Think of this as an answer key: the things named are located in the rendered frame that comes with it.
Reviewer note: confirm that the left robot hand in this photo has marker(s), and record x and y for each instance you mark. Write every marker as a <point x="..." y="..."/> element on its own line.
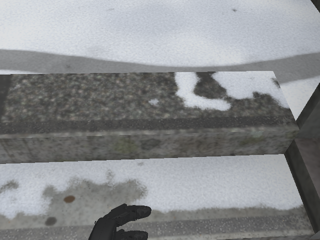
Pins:
<point x="106" y="227"/>

